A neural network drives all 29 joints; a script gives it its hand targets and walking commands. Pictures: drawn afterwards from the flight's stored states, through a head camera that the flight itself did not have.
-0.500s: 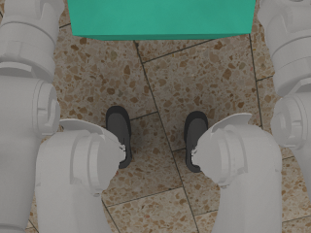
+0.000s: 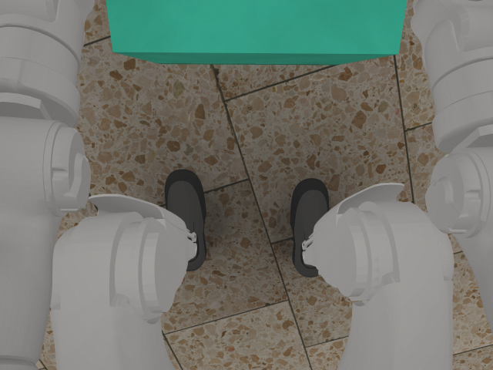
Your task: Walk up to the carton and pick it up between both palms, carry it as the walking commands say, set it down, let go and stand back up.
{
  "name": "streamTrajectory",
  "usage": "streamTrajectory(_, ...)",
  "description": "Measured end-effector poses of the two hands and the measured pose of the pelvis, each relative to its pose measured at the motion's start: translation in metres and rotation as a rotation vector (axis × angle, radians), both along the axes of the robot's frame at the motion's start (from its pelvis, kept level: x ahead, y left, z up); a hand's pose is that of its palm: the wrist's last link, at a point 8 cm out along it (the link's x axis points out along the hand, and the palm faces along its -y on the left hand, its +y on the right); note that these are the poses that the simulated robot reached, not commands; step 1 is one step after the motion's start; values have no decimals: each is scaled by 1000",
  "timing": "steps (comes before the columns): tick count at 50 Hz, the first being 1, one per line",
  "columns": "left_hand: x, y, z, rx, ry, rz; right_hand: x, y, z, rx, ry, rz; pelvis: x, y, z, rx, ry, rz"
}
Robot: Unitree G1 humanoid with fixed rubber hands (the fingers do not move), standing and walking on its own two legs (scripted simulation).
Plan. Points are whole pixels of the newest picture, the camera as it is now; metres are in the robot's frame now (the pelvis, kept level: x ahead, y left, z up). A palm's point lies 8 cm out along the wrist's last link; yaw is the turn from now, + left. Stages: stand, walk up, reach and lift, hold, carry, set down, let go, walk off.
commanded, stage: reach and lift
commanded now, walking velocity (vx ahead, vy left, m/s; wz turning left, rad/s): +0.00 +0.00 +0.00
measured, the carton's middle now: out of the picture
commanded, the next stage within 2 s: none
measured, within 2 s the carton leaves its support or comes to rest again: leaves its support in 0.28 s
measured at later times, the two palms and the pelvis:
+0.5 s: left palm out of the picture +0.57 +0.22 -0.12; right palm out of the picture +0.55 -0.16 -0.13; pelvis -0.01 +0.00 +0.03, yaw +0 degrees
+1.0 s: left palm out of the picture +0.57 +0.22 -0.08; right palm out of the picture +0.55 -0.16 -0.08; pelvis -0.01 +0.00 +0.06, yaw +0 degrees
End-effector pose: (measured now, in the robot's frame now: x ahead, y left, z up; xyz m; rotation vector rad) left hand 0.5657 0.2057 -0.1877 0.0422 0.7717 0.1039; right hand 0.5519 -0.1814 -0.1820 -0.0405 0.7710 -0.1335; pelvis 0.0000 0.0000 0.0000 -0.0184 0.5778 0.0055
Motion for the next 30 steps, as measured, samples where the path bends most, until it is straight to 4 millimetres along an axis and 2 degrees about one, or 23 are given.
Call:
streamTrajectory(13, -3, 2, 6, 42, 12, 5, -3, 5, 6, 0, 15, -6, 2, 2, 8, 9, -2, -6)
streamTrajectory(17, -4, 6, 21, 55, 9, 6, -5, 9, 16, 4, 13, -7, 1, 2, 15, 11, -16, -10)
streamTrajectory(24, 4, 13, 60, 59, -26, 17, 1, 17, 46, 3, -20, 1, -5, 3, 26, 5, -44, -6)
streamTrajectory(30, 10, 13, 73, 62, -37, 3, 3, 17, 59, -7, -27, -2, -8, 5, 32, 1, -43, -1)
